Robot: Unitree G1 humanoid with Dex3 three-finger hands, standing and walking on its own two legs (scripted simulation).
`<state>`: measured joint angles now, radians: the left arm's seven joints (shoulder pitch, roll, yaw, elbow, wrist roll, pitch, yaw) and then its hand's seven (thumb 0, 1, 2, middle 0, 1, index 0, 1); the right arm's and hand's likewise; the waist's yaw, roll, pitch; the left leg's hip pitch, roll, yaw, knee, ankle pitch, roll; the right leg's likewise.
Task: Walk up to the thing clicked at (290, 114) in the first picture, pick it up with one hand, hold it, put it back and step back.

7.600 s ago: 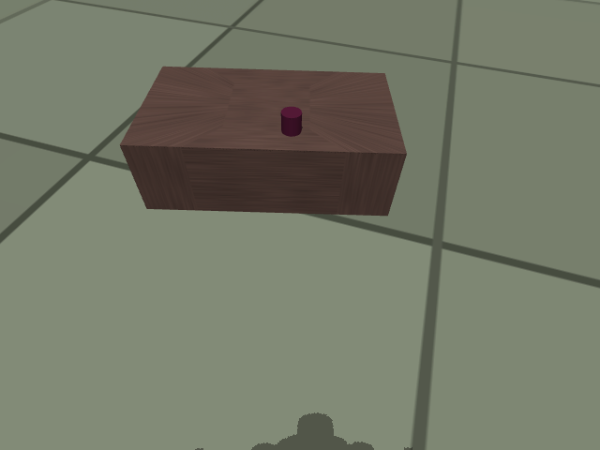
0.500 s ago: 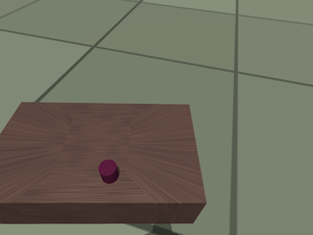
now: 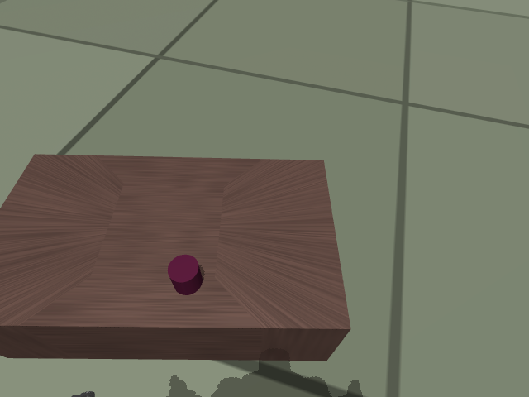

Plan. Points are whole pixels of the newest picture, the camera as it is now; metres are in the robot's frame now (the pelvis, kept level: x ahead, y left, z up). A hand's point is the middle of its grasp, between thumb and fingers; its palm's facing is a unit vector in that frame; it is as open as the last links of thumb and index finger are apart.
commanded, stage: go down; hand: left
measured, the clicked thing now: (185, 275) +0.49 +0.21 -0.38
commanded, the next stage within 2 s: none
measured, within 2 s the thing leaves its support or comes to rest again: neither
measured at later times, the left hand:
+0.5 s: hand (101, 396) +0.16 +0.27 -0.15, palm faces +0.06 -0.95 -0.32, open 16.8 cm
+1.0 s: hand (94, 394) +0.17 +0.28 -0.14, palm faces +0.06 -0.94 -0.33, open 17.3 cm
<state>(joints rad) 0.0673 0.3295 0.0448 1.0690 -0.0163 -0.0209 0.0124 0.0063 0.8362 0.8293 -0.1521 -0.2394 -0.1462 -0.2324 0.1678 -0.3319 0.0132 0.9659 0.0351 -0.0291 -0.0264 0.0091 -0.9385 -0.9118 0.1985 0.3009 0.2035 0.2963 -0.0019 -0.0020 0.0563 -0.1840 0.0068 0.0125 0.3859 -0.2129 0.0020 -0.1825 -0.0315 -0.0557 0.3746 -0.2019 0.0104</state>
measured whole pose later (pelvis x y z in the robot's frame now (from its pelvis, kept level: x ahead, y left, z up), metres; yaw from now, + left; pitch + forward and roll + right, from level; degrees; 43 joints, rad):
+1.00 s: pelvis +0.02 +0.01 -0.05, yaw +0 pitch +12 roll -3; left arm 0.31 0.37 0.19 0.25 0.01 0.46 -0.09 -0.01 -0.52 0.08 -0.07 -0.06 -0.06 -0.06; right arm 0.26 -0.23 0.02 0.60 0.02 -0.17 -0.13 0.01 -0.86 -0.89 0.20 0.30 0.21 0.30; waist -0.03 0.03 -0.12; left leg -0.64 0.03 -0.02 0.93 -0.49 0.01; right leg -0.60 -0.02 -0.07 0.86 -0.45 0.02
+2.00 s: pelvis -0.01 +0.01 -0.07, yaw -1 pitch +14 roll -3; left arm -0.15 0.59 0.50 0.77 -0.05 0.07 -0.37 -0.01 -0.59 0.03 -0.09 -0.03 -0.06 -0.04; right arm 0.36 -0.28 0.01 0.70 0.00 -0.25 -0.13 0.01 -0.90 -0.90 0.20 0.30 0.21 0.30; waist -0.04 0.00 -0.10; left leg -0.76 0.04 0.00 1.01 -0.49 0.01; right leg -0.73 -0.01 -0.05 0.93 -0.43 0.02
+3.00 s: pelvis -0.02 +0.01 -0.09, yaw -2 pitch +21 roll -4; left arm -0.58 0.84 0.67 1.18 -0.06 -0.21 -0.52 -0.02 -0.55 0.10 -0.08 -0.05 -0.04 -0.07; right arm 0.31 -0.31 0.07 0.68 -0.05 -0.17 -0.12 0.01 -0.88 -0.90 0.20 0.30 0.21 0.30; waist -0.09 -0.03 -0.08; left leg -1.00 0.05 -0.03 1.13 -0.50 0.01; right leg -0.95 0.00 -0.08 1.03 -0.44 0.01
